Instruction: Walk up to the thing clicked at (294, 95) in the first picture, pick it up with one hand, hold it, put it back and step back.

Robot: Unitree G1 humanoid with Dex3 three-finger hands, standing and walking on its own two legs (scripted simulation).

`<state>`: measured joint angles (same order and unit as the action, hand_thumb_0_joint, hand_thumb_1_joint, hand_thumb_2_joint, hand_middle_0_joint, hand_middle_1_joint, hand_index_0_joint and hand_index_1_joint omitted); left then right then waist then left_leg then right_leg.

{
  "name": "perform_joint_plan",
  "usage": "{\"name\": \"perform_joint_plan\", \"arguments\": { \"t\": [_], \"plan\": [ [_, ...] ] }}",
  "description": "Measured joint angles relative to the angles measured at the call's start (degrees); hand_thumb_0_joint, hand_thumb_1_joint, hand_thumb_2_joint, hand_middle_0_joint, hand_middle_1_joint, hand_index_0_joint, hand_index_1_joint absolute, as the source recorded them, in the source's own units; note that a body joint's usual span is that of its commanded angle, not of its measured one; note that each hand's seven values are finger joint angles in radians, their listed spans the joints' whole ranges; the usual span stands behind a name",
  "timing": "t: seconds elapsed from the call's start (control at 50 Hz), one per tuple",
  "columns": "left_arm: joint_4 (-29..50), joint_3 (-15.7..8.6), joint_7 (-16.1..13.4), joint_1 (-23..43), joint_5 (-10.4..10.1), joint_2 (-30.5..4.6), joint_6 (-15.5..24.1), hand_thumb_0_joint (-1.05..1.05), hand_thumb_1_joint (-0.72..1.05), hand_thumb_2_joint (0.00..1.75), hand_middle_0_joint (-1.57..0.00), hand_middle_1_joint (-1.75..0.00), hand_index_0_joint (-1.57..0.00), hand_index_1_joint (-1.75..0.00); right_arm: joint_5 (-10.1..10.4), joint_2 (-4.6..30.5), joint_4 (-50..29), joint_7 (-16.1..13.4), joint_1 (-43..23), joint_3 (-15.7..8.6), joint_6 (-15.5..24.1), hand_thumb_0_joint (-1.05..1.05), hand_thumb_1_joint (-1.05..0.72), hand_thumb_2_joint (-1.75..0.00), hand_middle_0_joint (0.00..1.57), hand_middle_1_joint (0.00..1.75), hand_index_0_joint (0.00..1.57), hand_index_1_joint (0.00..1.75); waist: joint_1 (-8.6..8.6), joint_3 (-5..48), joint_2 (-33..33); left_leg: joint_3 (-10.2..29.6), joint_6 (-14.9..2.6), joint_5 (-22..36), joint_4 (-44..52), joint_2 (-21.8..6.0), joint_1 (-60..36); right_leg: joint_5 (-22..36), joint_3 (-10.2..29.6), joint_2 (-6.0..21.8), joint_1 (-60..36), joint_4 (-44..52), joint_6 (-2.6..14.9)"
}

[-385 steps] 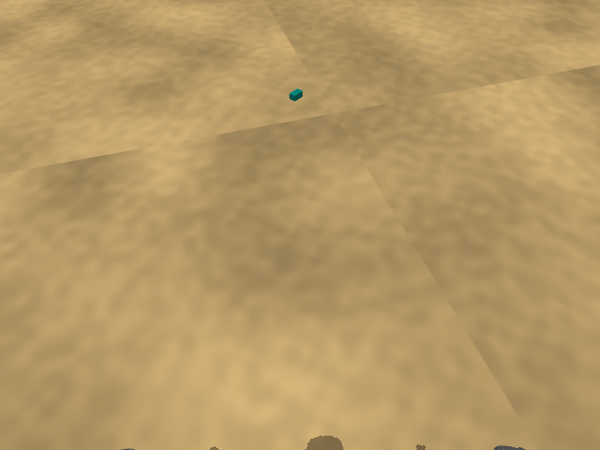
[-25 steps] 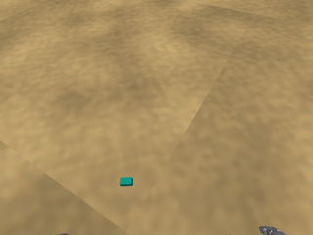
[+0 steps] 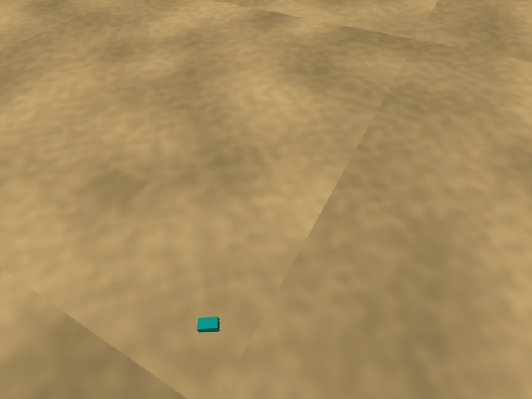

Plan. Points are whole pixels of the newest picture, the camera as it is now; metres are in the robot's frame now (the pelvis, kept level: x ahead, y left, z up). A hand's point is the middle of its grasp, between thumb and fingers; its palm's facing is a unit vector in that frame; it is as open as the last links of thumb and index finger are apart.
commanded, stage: walk up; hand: left
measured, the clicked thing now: (208, 324) +0.48 +0.25 -0.76
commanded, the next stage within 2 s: none
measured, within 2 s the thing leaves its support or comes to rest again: neither
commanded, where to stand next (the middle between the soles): +0.10 -0.01 m, yaw +1 degrees
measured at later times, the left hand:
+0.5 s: hand (138, 382) +0.17 +0.25 -0.16, palm faces -0.02 -0.92 -0.39, open 7.4 cm
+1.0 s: hand out of the picture +0.07 +0.29 -0.18, palm faces -0.07 -0.93 -0.36, open 7.4 cm
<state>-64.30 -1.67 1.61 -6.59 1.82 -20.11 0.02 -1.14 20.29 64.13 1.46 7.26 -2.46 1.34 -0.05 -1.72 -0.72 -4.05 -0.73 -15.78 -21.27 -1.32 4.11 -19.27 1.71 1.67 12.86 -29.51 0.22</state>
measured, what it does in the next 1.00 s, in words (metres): steps on the spot: left foot, then right foot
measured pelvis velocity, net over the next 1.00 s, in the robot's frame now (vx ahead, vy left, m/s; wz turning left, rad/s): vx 0.01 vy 0.01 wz -0.07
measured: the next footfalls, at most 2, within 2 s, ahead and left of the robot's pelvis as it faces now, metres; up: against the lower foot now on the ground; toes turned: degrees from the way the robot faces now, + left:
left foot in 0.56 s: +0.11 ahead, +0.12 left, +0.00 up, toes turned +1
right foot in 1.00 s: +0.01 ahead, -0.12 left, +0.00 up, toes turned -2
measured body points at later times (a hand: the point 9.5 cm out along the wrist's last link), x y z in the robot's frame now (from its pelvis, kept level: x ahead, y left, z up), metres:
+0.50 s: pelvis +0.05 +0.00 -0.01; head +0.13 -0.02 +0.43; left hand +0.17 +0.30 -0.13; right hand +0.14 -0.32 -0.15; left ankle +0.06 +0.13 -0.71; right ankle +0.06 -0.14 -0.74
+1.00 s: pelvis +0.01 +0.01 -0.02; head +0.03 +0.03 +0.43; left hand +0.07 +0.34 -0.15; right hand +0.10 -0.32 -0.11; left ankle +0.07 +0.12 -0.74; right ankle -0.04 -0.12 -0.74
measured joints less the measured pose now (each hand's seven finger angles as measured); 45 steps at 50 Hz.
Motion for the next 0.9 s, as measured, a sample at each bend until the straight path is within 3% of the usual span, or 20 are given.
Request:
{"name": "perform_joint_plan", "arguments": {
  "t": [0.06, 0.1, 0.14, 0.18, 0.26, 0.42, 0.5, 0.56, 0.58, 0.6, 0.66, 0.74, 0.82, 0.9],
  "plan": [
    [1.2, -0.8, 0.6, -2.0, 0.3, -1.5, -0.4, 0.01, 0.91, 0.89, -0.21, -0.3, -0.2, -0.3, -0.5, 0.3, -1.5, 0.1, 2.5, -0.7, 0.6, 0.01, -0.9, -0.89, 0.21, 0.3, 0.2, 0.3, 0.34, 0.5, -0.5, -0.7, 0.25, -0.7, -0.4, -0.2, -1.0, -3.8, -1.0, 0.5, 3.0, -7.2, 0.56],
    [1.9, -1.2, 1.0, -2.6, 0.2, -2.5, -0.1, 0.01, 0.91, 0.89, -0.21, -0.3, -0.2, -0.3, -0.8, 0.8, -2.4, 0.2, 3.9, -1.0, 0.7, 0.01, -0.9, -0.89, 0.21, 0.3, 0.2, 0.3, 0.49, -0.2, -0.9, -0.8, 1.03, -1.9, -1.4, -0.3, -1.5, -3.6, -1.3, 1.2, 3.3, -6.0, 1.09],
    [2.4, -1.6, 0.8, -2.8, 0.2, -2.8, 0.9, 0.01, 0.91, 0.9, -0.21, -0.3, -0.2, -0.3, -0.7, 1.8, -2.7, 0.3, 4.8, -1.2, 0.0, 0.01, -0.9, -0.89, 0.21, 0.3, 0.2, 0.3, 0.56, -1.7, 0.0, -0.4, 2.37, -4.2, -4.7, -1.6, -1.4, 4.6, -2.3, 0.7, 1.7, -2.7, 0.67],
    [2.6, -1.7, -0.2, -3.0, 0.2, -1.8, 2.0, 0.01, 0.91, 0.9, -0.2, -0.3, -0.2, -0.3, 0.0, 2.8, -2.6, -0.2, 5.1, -1.1, -1.5, 0.01, -0.9, -0.89, 0.21, 0.3, 0.2, 0.3, 0.68, -2.8, 2.6, 2.2, 1.56, -7.5, -11.6, -3.1, 1.2, 5.1, -3.9, -1.1, 0.3, -1.7, 0.46],
    [3.8, -0.8, -1.4, -3.6, 0.0, -0.2, 2.4, 0.01, 0.91, 0.89, -0.21, -0.3, -0.2, -0.3, 1.0, 2.9, -3.6, -1.0, 3.7, -0.5, -3.1, 0.01, -0.9, -0.9, 0.21, 0.3, 0.2, 0.3, -0.57, -4.2, 2.9, 6.5, 0.37, -14.8, -23.2, 1.0, 8.0, 5.1, -2.7, -1.3, -1.0, 1.5, 0.96],
    [8.3, -0.1, -3.6, 0.3, -1.4, 1.8, 1.1, 0.01, 0.9, 0.89, -0.21, -0.3, -0.2, -0.31, 1.1, 3.0, -7.6, -1.7, -0.3, -0.4, -4.9, 0.01, -0.91, -0.9, 0.21, 0.3, 0.2, 0.3, -0.27, -8.8, 3.7, 9.1, 0.4, -11.2, -33.0, 2.6, 18.4, 4.3, -3.2, -0.1, -0.5, 0.6, 0.02],
    [11.5, -0.3, -3.8, 3.1, -1.3, 1.0, -0.4, 0.01, 0.9, 0.89, -0.21, -0.3, -0.2, -0.31, 1.2, 2.5, -9.5, -1.8, -1.3, -0.3, -4.7, 0.01, -0.91, -0.9, 0.21, 0.3, 0.2, 0.3, 0.08, -9.9, 2.3, 6.4, 0.31, -9.8, -27.8, 1.7, 18.5, 2.2, -3.4, 1.4, 2.1, -3.8, -1.02],
    [13.1, -0.3, -3.5, 4.8, -1.9, -0.3, -1.5, 0.01, 0.9, 0.89, -0.21, -0.3, -0.2, -0.31, 0.9, 2.2, -10.1, -1.8, -0.8, -0.5, -3.6, 0.01, -0.9, -0.9, 0.21, 0.3, 0.2, 0.3, 0.91, -9.8, 0.7, 4.5, 0.04, -0.8, -17.1, 1.8, 15.1, -1.4, -3.9, 3.0, 5.0, -10.8, -2.0],
    [13.3, -0.6, -3.5, 5.8, -2.3, -1.1, -2.1, 0.01, 0.9, 0.89, -0.21, -0.3, -0.2, -0.31, 0.6, 1.4, -10.0, -1.9, -1.1, -0.8, -3.3, 0.01, -0.9, -0.9, 0.21, 0.3, 0.2, 0.3, 0.82, -10.5, -1.2, 3.7, -0.35, -0.9, -17.3, 3.0, 14.8, -2.0, -2.5, 4.1, 6.4, -14.3, -1.5],
    [13.5, -1.0, -3.6, 6.7, -2.7, -1.7, -2.7, 0.01, 0.9, 0.89, -0.21, -0.3, -0.2, -0.31, 0.4, 0.7, -10.3, -1.9, -1.3, -0.7, -3.1, 0.01, -0.9, -0.9, 0.21, 0.3, 0.2, 0.3, 0.54, -11.2, -2.5, 3.1, -0.76, -1.7, -18.1, 3.6, 14.8, -5.7, 0.4, 3.3, 8.2, -19.0, -0.86],
    [13.8, -1.2, -4.3, 7.6, -3.0, -2.2, -4.2, 0.01, 0.91, 0.89, -0.21, -0.3, -0.2, -0.3, 0.4, -0.2, -11.4, -1.7, -1.2, -0.2, -3.1, 0.01, -0.9, -0.89, 0.21, 0.3, 0.2, 0.3, 1.44, -11.6, -2.3, 4.5, -1.58, -1.7, -17.9, 2.7, 15.2, -14.8, 5.3, -3.6, 12.5, -34.0, 0.2],
    [14.1, -1.6, -3.7, 5.8, -3.0, -3.2, -4.8, 0.0, 0.91, 0.89, -0.21, -0.3, -0.2, -0.3, 0.3, -0.7, -12.6, -2.4, -1.3, -0.1, -3.1, 0.01, -0.9, -0.89, 0.21, 0.3, 0.2, 0.3, 0.45, -10.2, -2.8, 3.5, -1.81, 1.4, -13.5, 1.8, 15.2, -11.5, 7.7, -7.5, 15.2, -43.9, 0.17],
    [13.3, -2.3, -2.9, 2.1, -1.7, -4.2, -4.9, 0.0, 0.91, 0.89, -0.21, -0.3, -0.2, -0.3, 0.6, -0.7, -13.6, -3.0, -1.4, -0.4, -1.1, 0.01, -0.9, -0.89, 0.21, 0.3, 0.2, 0.3, -0.2, -9.4, -3.6, 2.2, -1.82, 2.9, -11.8, 1.4, 14.9, -7.1, 8.1, -6.8, 11.8, -40.9, -1.03],
    [10.9, -2.4, -1.4, -2.8, -1.0, -4.9, -4.3, 0.0, 0.91, 0.9, -0.2, -0.3, -0.2, -0.3, -0.3, -0.3, -14.0, -2.3, 0.3, -0.2, 0.0, 0.01, -0.9, -0.89, 0.21, 0.3, 0.2, 0.3, -0.73, -6.3, -4.2, 0.3, -1.73, 2.8, -11.4, 0.8, 14.1, -7.1, 7.1, -3.9, 5.8, -26.7, -1.46]
  ]
}}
